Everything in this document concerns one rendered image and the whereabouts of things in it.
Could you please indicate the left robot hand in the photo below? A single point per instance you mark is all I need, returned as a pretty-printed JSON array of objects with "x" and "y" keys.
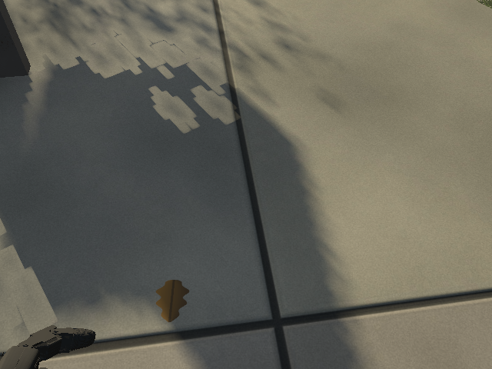
[{"x": 44, "y": 344}]

